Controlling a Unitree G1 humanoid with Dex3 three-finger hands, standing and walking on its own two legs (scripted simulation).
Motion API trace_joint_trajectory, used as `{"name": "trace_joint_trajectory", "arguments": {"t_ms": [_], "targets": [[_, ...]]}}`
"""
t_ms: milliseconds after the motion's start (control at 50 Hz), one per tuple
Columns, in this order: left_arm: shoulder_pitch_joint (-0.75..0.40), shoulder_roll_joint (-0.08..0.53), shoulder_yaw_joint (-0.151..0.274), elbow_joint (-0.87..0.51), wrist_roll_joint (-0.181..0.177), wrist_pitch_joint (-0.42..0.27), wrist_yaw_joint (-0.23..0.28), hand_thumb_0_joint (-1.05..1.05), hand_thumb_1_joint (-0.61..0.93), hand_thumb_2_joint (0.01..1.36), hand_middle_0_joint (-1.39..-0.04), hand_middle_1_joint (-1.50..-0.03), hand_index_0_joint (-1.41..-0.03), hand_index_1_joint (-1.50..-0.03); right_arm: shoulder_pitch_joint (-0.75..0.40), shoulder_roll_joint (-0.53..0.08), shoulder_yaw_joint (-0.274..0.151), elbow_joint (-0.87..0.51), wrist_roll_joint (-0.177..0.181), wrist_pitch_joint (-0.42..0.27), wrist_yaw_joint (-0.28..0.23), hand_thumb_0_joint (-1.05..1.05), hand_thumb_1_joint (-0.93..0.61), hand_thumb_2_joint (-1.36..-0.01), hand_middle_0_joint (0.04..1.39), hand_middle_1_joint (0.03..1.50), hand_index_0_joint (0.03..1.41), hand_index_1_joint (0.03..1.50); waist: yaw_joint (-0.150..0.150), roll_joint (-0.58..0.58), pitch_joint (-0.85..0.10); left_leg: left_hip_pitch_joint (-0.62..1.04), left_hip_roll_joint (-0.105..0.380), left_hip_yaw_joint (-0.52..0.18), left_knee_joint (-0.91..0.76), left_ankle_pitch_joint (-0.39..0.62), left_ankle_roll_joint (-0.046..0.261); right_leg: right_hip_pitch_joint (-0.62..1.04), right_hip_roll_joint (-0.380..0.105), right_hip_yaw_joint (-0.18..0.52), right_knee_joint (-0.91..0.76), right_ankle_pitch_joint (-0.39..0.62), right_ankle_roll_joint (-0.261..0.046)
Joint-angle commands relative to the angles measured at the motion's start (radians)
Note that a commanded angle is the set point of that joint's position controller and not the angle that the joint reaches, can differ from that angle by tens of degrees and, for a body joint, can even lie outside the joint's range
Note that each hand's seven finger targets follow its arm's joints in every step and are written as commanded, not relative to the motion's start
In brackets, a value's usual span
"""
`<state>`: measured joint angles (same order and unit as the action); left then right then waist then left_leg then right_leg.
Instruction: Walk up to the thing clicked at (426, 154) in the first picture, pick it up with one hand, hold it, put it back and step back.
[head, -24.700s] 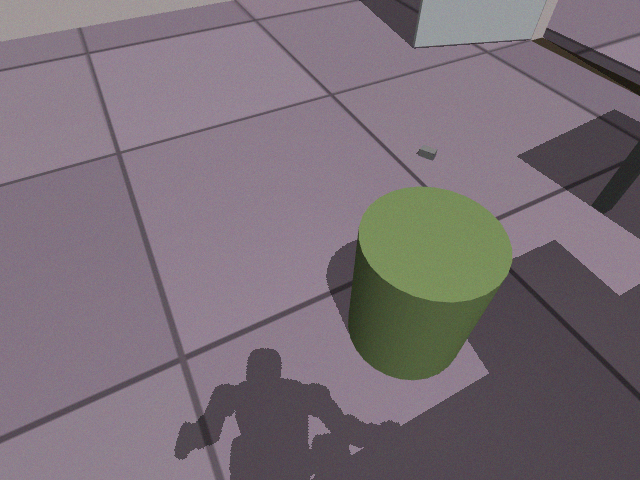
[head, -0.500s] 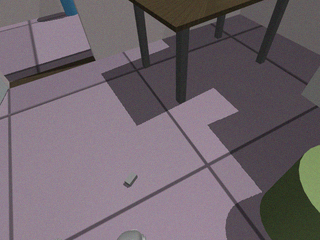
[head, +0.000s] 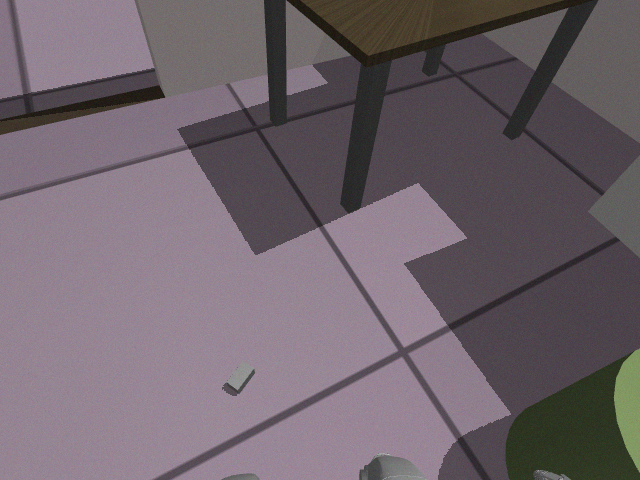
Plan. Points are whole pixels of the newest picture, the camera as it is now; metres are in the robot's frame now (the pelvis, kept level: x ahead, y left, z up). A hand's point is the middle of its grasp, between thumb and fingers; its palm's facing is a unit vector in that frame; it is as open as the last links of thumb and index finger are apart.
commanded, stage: walk up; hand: left
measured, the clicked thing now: (241, 377) +0.47 +0.20 -0.74
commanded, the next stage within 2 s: stand in 1.16 s
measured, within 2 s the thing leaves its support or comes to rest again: neither
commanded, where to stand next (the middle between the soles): +0.12 -0.03 m, yaw +1 degrees
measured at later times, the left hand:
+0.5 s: hand out of the picture +0.13 +0.23 -0.13, palm faces -0.01 -0.94 -0.33, open 7.4 cm
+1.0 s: hand out of the picture +0.09 +0.23 -0.14, palm faces +0.01 -0.95 -0.32, open 7.4 cm
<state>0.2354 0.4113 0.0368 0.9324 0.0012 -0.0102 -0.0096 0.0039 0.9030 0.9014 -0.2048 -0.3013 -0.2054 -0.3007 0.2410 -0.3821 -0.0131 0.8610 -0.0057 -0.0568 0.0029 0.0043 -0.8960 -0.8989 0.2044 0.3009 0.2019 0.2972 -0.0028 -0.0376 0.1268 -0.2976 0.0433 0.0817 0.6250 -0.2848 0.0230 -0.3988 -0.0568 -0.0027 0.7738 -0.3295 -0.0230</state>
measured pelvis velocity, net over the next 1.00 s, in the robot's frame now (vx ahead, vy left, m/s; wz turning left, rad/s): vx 0.02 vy -0.02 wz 0.01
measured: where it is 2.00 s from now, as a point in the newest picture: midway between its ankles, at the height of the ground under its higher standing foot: outside the picture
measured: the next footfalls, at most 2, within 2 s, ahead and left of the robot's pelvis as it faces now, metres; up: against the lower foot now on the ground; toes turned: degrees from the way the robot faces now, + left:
right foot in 0.04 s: +0.08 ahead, -0.15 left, +0.00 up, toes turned -1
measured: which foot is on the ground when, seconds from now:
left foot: down 0.00-1.00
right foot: up 0.00-0.02, down 0.04-1.00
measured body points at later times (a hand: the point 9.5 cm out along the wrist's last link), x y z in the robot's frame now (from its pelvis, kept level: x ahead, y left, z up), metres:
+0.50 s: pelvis +0.02 -0.02 +0.02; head +0.03 -0.02 +0.47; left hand +0.13 +0.28 -0.11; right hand +0.11 -0.32 -0.11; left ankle +0.03 +0.11 -0.73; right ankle +0.05 -0.15 -0.73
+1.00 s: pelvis +0.02 -0.02 +0.02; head +0.03 -0.02 +0.47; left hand +0.09 +0.28 -0.11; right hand +0.11 -0.32 -0.11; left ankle +0.03 +0.11 -0.73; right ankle +0.05 -0.15 -0.73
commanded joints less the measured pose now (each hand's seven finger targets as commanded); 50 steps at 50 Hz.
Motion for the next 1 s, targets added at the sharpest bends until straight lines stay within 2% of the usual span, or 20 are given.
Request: {"name": "trace_joint_trajectory", "arguments": {"t_ms": [0,20,40,60,80,100,120,140,160,180,240,300,340,380,460,520,660,800,980], "targets": [[0.076,0.163,0.043,0.001,0.0,-0.014,0.017,0.0,0.9,0.9,-0.2,-0.3,-0.2,-0.3,-0.052,-0.249,-0.066,-0.053,0.019,0.009,-0.019,0.0,-0.9,-0.9,0.2,0.3,0.2,0.3,0.038,0.173,-0.186,-0.021,0.184,-0.149,-0.036,0.418,0.115,0.225,0.028,-0.035,-0.21,0.154,-0.014],[0.052,0.193,0.047,-0.002,0.006,-0.022,0.019,0.0,0.9,0.9,-0.2,-0.3,-0.2,-0.3,-0.055,-0.215,-0.053,-0.049,0.024,0.015,-0.017,0.0,-0.9,-0.9,0.2,0.3,0.2,0.3,0.038,0.097,-0.191,-0.055,0.153,-0.137,-0.011,0.289,0.069,0.26,-0.018,0.032,-0.258,0.269,-0.032],[0.019,0.231,0.053,-0.005,0.014,-0.032,0.022,0.0,0.9,0.9,-0.2,-0.3,-0.2,-0.3,-0.041,-0.166,-0.04,-0.044,0.028,0.018,-0.016,0.0,-0.9,-0.9,0.2,0.3,0.2,0.3,0.015,-0.031,-0.184,-0.095,0.097,-0.101,0.061,0.132,0.024,0.245,-0.152,0.219,-0.324,0.302,-0.073],[-0.066,0.269,0.05,-0.017,0.002,-0.032,0.019,0.0,0.9,0.9,-0.2,-0.3,-0.2,-0.3,-0.036,-0.164,-0.042,-0.017,0.028,0.027,-0.02,0.0,-0.9,-0.9,0.2,0.3,0.2,0.3,-0.014,-0.096,-0.16,-0.011,0.004,-0.069,0.096,-0.078,-0.006,0.1,-0.257,0.33,-0.373,0.305,-0.172],[-0.125,0.263,0.041,-0.023,0.001,-0.032,0.017,0.0,0.9,0.9,-0.2,-0.3,-0.2,-0.3,-0.029,-0.188,-0.05,0.023,0.023,0.032,-0.024,0.0,-0.9,-0.9,0.2,0.3,0.2,0.3,-0.026,-0.098,-0.134,0.056,0.006,-0.072,0.072,-0.129,-0.004,0.04,-0.25,0.309,-0.359,0.28,-0.18],[-0.125,0.232,0.029,-0.014,0.0,-0.029,0.017,0.0,0.9,0.9,-0.2,-0.3,-0.2,-0.3,-0.041,-0.194,-0.049,0.047,0.022,0.028,-0.021,0.0,-0.9,-0.9,0.2,0.3,0.2,0.3,-0.028,-0.072,-0.135,0.101,0.016,-0.085,-0.017,-0.068,0.001,0.019,-0.202,0.243,-0.346,0.278,-0.137],[-0.144,0.214,0.02,-0.006,-0.001,-0.028,0.017,0.0,0.9,0.9,-0.2,-0.3,-0.2,-0.3,-0.043,-0.204,-0.05,0.065,0.024,0.022,-0.017,0.0,-0.9,-0.9,0.2,0.3,0.2,0.3,-0.031,-0.075,-0.152,0.119,0.047,-0.105,-0.067,0.028,0.008,0.044,-0.154,0.173,-0.318,0.27,-0.083],[-0.14,0.189,0.012,0.005,-0.002,-0.024,0.015,0.0,0.9,0.9,-0.2,-0.3,-0.2,-0.3,-0.067,-0.22,-0.05,0.08,0.018,0.017,-0.013,0.0,-0.9,-0.9,0.2,0.3,0.2,0.3,-0.021,-0.066,-0.147,0.11,0.082,-0.145,-0.122,0.059,0.025,0.046,-0.107,0.129,-0.301,0.221,-0.042],[-0.139,0.181,0.012,0.02,-0.003,-0.02,0.013,0.0,0.9,0.9,-0.2,-0.3,-0.2,-0.3,-0.101,-0.227,-0.047,0.09,0.019,0.013,-0.009,0.0,-0.9,-0.9,0.2,0.3,0.2,0.3,-0.003,-0.061,-0.149,0.082,0.101,-0.165,-0.145,0.073,0.036,0.1,-0.072,0.096,-0.299,0.178,-0.022],[-0.134,0.179,0.01,0.036,-0.002,-0.02,0.012,0.0,0.9,0.9,-0.2,-0.3,-0.2,-0.3,-0.122,-0.222,-0.04,0.1,0.018,0.012,-0.006,0.0,-0.9,-0.9,0.2,0.3,0.2,0.3,0.007,-0.054,-0.158,0.073,0.109,-0.165,-0.16,0.083,0.038,0.137,-0.069,0.094,-0.31,0.174,-0.018],[-0.17,0.172,0.007,0.062,-0.005,-0.023,0.011,0.0,0.9,0.9,-0.2,-0.3,-0.2,-0.3,-0.148,-0.209,-0.029,0.143,0.013,0.009,-0.006,0.0,-0.9,-0.9,0.2,0.3,0.2,0.3,0.006,-0.018,-0.175,0.084,0.089,-0.14,-0.197,0.137,0.02,0.201,-0.084,0.1,-0.335,0.234,-0.024],[-0.185,0.162,0.004,0.089,-0.009,-0.02,0.011,0.0,0.9,0.9,-0.2,-0.3,-0.2,-0.3,-0.178,-0.21,-0.025,0.176,0.011,0.006,-0.006,0.0,-0.9,-0.9,0.2,0.3,0.2,0.3,0.014,0.024,-0.191,0.114,0.095,-0.137,-0.238,0.195,0.016,0.243,-0.082,0.079,-0.355,0.286,-0.017],[-0.206,0.158,0.004,0.105,-0.01,-0.017,0.009,0.0,0.9,0.9,-0.2,-0.3,-0.2,-0.3,-0.185,-0.202,-0.021,0.197,0.01,0.005,-0.006,0.0,-0.9,-0.9,0.2,0.3,0.2,0.3,0.014,0.028,-0.187,0.117,0.096,-0.135,-0.269,0.207,0.008,0.264,-0.083,0.074,-0.373,0.282,-0.012],[-0.213,0.152,0.001,0.124,-0.011,-0.014,0.008,0.0,0.9,0.9,-0.2,-0.3,-0.2,-0.3,-0.21,-0.197,-0.017,0.21,0.008,0.007,-0.006,0.0,-0.9,-0.9,0.2,0.3,0.2,0.3,0.02,0.037,-0.163,0.116,0.095,-0.136,-0.297,0.19,0.005,0.257,-0.08,0.07,-0.408,0.264,-0.003],[-0.239,0.148,0.002,0.152,-0.004,-0.012,0.005,0.0,0.9,0.9,-0.2,-0.3,-0.2,-0.3,-0.221,-0.193,-0.017,0.236,0.005,0.012,-0.003,0.0,-0.9,-0.9,0.2,0.3,0.2,0.3,0.011,0.035,-0.14,0.118,0.095,-0.143,-0.344,0.123,-0.001,0.26,-0.081,0.069,-0.462,0.198,0.002],[-0.242,0.15,0.004,0.16,0.001,-0.015,0.004,0.0,0.9,0.9,-0.2,-0.3,-0.2,-0.3,-0.219,-0.19,-0.016,0.247,0.003,0.012,-0.002,0.0,-0.9,-0.9,0.2,0.3,0.2,0.3,0.009,0.022,-0.176,0.162,0.095,-0.129,-0.338,0.148,-0.003,0.27,-0.086,0.073,-0.487,0.216,0.002],[-0.24,0.148,0.008,0.178,0.003,-0.016,0.004,0.0,0.9,0.9,-0.2,-0.3,-0.2,-0.3,-0.224,-0.195,-0.02,0.257,0.003,0.013,-0.004,0.0,-0.9,-0.9,0.2,0.3,0.2,0.3,0.004,0.037,-0.186,0.182,0.101,-0.123,-0.35,0.17,-0.007,0.286,-0.088,0.064,-0.502,0.258,0.005],[-0.233,0.146,0.01,0.183,0.005,-0.014,0.004,0.0,0.9,0.9,-0.2,-0.3,-0.2,-0.3,-0.215,-0.186,-0.02,0.259,0.001,0.02,-0.004,0.0,-0.9,-0.9,0.2,0.3,0.2,0.3,0.0,0.02,-0.143,0.169,0.094,-0.127,-0.362,0.111,-0.011,0.249,-0.085,0.075,-0.532,0.186,0.009],[-0.208,0.138,0.012,0.184,0.006,-0.014,0.006,0.0,0.9,0.9,-0.2,-0.3,-0.2,-0.3,-0.208,-0.186,-0.026,0.253,0.002,0.019,-0.006,0.0,-0.9,-0.9,0.2,0.3,0.2,0.3,0.003,0.031,-0.162,0.175,0.102,-0.134,-0.368,0.16,-0.008,0.278,-0.08,0.058,-0.515,0.234,0.013]]}}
